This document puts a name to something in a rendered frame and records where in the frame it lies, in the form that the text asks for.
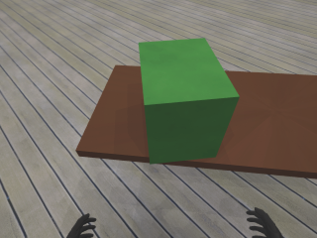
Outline table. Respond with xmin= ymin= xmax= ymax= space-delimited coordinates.
xmin=75 ymin=64 xmax=317 ymax=179

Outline right robot hand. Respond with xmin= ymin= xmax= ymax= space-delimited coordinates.
xmin=246 ymin=207 xmax=283 ymax=238

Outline carton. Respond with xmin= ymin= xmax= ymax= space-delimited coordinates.
xmin=138 ymin=38 xmax=240 ymax=165

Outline left robot hand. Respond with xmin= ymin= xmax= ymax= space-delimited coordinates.
xmin=66 ymin=213 xmax=97 ymax=238

